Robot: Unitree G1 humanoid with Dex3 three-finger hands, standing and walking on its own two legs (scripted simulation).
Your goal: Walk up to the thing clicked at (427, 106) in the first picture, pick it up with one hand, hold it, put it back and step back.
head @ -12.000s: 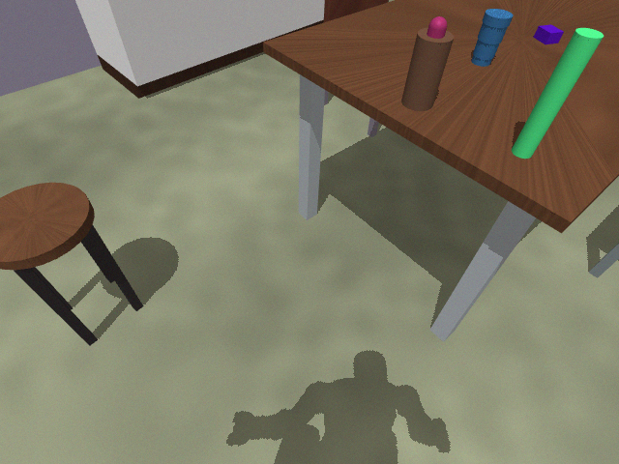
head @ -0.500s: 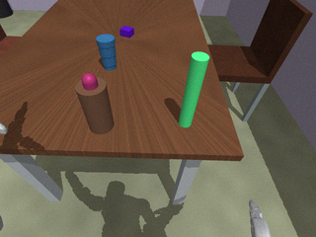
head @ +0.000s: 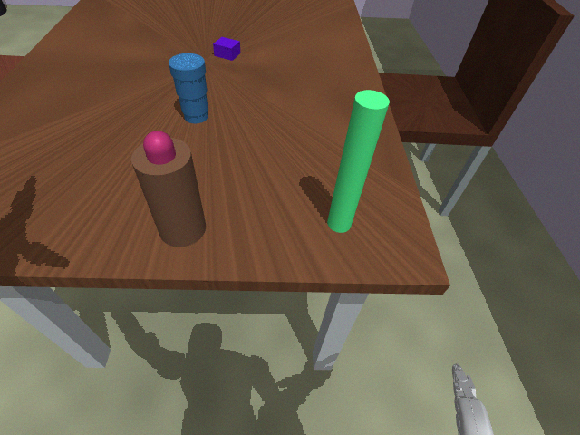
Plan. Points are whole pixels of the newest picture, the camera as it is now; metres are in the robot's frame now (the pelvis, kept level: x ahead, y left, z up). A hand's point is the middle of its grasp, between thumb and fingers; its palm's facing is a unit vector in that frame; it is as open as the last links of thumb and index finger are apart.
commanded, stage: go down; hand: left
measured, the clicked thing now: (171, 188) +0.45 +0.18 +0.09
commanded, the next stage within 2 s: approach in 0.88 s
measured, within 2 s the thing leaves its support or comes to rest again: neither
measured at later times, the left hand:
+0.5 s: hand out of the picture +0.39 +0.37 +0.19, palm faces +0.18 -0.98 +0.01, open 17.5 cm
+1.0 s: hand out of the picture +0.38 +0.37 +0.18, palm faces +0.18 -0.98 +0.00, open 17.4 cm
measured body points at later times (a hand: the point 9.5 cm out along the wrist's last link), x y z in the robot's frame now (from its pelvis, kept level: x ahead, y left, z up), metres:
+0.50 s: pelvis +0.00 +0.00 +0.00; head +0.03 +0.01 +0.45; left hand +0.37 +0.42 +0.19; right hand +0.15 -0.27 -0.08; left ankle -0.01 +0.12 -0.74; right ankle -0.02 -0.15 -0.74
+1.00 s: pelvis +0.00 +0.00 +0.00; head +0.04 +0.02 +0.45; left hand +0.37 +0.43 +0.18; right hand +0.16 -0.26 -0.08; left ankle -0.01 +0.12 -0.74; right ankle -0.02 -0.15 -0.74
